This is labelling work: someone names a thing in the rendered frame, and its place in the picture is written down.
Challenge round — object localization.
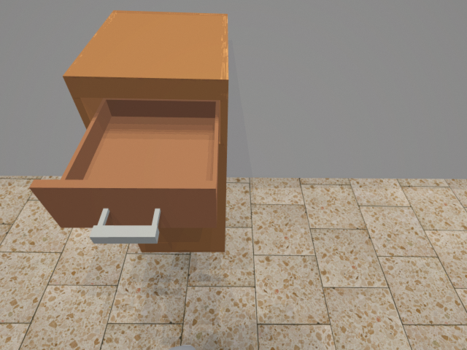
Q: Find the handle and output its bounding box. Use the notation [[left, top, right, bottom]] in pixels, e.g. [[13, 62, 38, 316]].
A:
[[90, 209, 161, 244]]

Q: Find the drawer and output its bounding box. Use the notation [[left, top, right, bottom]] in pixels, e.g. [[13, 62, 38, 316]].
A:
[[29, 98, 220, 228]]

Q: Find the cabinet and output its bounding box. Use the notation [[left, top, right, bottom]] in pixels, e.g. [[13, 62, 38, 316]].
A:
[[63, 10, 228, 252]]

